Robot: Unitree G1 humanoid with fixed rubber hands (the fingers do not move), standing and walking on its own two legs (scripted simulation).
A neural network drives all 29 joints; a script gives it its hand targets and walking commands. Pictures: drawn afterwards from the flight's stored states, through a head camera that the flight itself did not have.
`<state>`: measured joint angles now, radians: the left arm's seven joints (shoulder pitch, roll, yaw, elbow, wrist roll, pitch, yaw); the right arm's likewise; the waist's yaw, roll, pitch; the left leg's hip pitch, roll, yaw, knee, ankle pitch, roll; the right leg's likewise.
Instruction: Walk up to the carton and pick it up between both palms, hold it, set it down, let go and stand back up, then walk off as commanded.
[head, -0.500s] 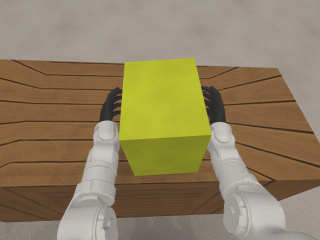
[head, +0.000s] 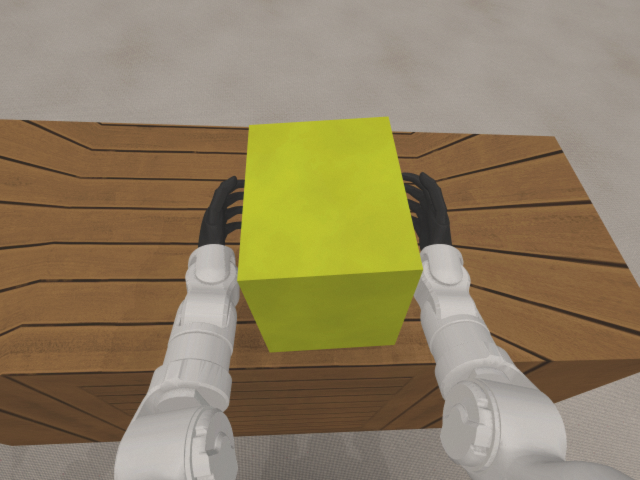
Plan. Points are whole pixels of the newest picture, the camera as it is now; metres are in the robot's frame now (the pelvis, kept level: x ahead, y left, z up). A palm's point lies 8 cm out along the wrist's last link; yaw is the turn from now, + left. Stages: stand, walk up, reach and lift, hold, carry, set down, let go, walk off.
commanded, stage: set down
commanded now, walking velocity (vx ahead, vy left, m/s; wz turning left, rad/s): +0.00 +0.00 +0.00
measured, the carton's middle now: (325, 240) +0.42 -0.01 +0.01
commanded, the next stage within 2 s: none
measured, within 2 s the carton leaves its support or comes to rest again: rests again in 0.10 s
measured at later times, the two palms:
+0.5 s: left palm (218, 240) +0.40 +0.13 +0.04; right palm (433, 236) +0.40 -0.15 +0.05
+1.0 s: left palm (219, 241) +0.40 +0.13 +0.04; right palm (434, 237) +0.40 -0.15 +0.05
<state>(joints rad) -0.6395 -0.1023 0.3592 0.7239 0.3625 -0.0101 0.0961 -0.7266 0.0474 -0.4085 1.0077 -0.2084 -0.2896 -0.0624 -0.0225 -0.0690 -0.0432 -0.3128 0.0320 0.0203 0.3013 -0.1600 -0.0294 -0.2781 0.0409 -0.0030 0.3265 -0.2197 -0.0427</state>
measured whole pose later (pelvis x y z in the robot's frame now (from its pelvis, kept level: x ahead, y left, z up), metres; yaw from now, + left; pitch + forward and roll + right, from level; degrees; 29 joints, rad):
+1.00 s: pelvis +0.00 +0.00 +0.00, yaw +0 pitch +11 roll +1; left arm -0.64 -0.14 0.44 0.74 0.38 -0.09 0.06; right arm -0.73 0.06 -0.48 1.00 -0.30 -0.31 -0.03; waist -0.02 -0.07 -0.04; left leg -0.32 0.03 0.02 0.30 -0.16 -0.03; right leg -0.29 0.04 0.00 0.33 -0.22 -0.04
